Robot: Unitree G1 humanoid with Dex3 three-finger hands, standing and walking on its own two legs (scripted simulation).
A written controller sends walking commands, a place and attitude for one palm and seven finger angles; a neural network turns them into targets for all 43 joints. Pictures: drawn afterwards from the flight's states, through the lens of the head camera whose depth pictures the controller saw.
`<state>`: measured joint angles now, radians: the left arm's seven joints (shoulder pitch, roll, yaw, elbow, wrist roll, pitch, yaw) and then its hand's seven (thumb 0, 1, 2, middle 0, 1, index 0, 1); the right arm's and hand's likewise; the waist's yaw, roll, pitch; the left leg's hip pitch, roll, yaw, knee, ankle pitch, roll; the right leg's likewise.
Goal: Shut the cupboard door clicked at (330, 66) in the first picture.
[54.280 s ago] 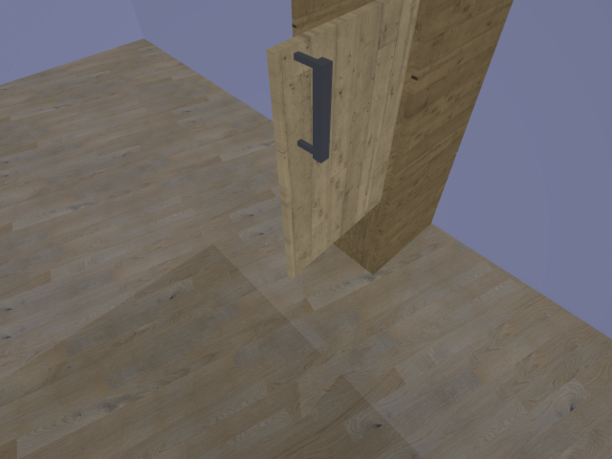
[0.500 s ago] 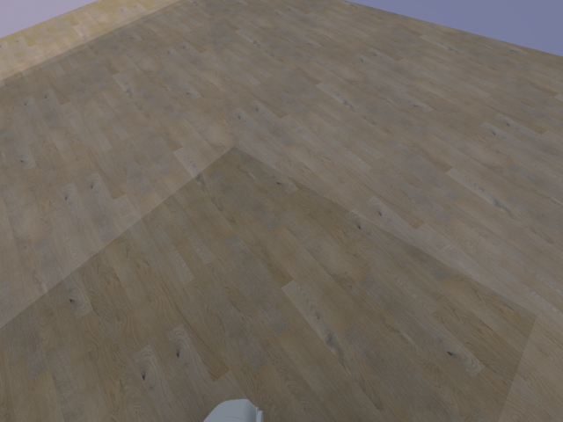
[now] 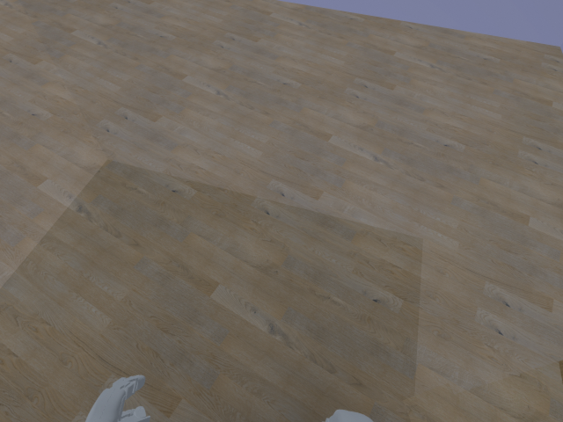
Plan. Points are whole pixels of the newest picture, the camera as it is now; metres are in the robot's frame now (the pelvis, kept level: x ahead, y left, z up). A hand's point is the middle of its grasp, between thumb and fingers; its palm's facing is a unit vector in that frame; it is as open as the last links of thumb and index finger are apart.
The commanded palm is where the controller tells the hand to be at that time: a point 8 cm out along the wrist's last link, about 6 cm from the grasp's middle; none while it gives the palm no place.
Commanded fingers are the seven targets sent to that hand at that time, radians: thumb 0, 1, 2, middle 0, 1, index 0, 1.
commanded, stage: turn to face it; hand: left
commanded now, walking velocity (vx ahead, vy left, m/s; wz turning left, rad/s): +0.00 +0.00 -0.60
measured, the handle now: out of the picture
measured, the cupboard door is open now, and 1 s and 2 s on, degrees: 29 29 29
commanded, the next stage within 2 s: take the last steps up to it in 2.00 s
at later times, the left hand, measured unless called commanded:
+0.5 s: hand (174, 408) +0.15 +0.19 -0.18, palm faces -0.26 -0.95 -0.20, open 7.4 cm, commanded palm none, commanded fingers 0.00 0.90 0.90 -0.20 -0.30 -0.20 -0.30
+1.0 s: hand (226, 371) +0.21 +0.11 -0.16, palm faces -0.55 -0.80 -0.23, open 7.4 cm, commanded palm none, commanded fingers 0.00 0.90 0.90 -0.20 -0.30 -0.20 -0.30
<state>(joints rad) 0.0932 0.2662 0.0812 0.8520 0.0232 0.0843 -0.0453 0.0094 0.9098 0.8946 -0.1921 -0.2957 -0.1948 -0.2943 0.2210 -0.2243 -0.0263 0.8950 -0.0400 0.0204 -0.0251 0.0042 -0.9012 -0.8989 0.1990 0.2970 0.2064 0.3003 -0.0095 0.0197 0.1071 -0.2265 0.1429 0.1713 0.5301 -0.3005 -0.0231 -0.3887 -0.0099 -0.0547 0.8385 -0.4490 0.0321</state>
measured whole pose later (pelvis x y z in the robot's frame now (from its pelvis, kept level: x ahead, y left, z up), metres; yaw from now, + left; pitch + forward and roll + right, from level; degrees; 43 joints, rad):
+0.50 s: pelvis +0.02 +0.01 -0.01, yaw -17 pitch +1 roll -1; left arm 0.18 0.25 0.08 0.89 0.02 0.08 -0.03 0.01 0.91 0.89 -0.20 -0.30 -0.20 -0.30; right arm 0.17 -0.21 -0.01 0.84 -0.04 0.01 -0.03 0.00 -0.90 -0.90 0.20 0.30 0.20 0.30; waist 0.01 -0.04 0.10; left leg -0.32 0.08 0.09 0.61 -0.31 -0.01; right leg -0.45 0.04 0.04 1.01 -0.53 0.03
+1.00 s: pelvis +0.03 -0.02 +0.00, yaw -35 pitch +2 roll +0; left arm 0.19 0.22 0.05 0.88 0.03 0.05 -0.01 0.01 0.90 0.89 -0.20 -0.30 -0.20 -0.30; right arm 0.16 -0.26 -0.05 0.87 -0.01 0.05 -0.02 0.01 -0.91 -0.90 0.19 0.30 0.20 0.30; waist 0.01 -0.01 0.08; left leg -0.44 0.05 0.04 0.85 -0.42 -0.08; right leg -0.29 0.02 0.07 0.53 -0.27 -0.01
